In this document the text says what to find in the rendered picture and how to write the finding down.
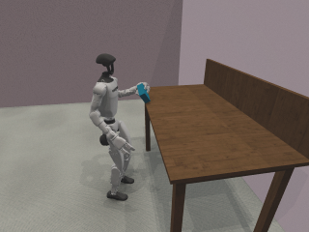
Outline robot right foot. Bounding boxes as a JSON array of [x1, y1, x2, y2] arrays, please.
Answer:
[[106, 190, 128, 201]]

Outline humanoid robot head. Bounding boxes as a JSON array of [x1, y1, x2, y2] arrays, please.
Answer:
[[96, 53, 116, 83]]

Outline table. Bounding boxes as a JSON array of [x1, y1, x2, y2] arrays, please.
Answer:
[[144, 59, 309, 232]]

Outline left robot hand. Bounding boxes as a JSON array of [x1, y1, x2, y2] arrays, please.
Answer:
[[135, 82, 151, 96]]

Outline right robot forearm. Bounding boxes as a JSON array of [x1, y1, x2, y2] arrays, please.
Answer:
[[90, 112, 118, 141]]

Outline robot right upper arm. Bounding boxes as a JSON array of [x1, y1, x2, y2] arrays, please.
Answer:
[[89, 83, 107, 117]]

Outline left robot forearm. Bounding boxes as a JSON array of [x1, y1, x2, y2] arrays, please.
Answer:
[[118, 86, 137, 98]]

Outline sponge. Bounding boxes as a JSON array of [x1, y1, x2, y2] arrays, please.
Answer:
[[137, 83, 151, 103]]

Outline right robot hand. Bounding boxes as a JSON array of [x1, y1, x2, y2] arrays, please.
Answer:
[[113, 136, 135, 156]]

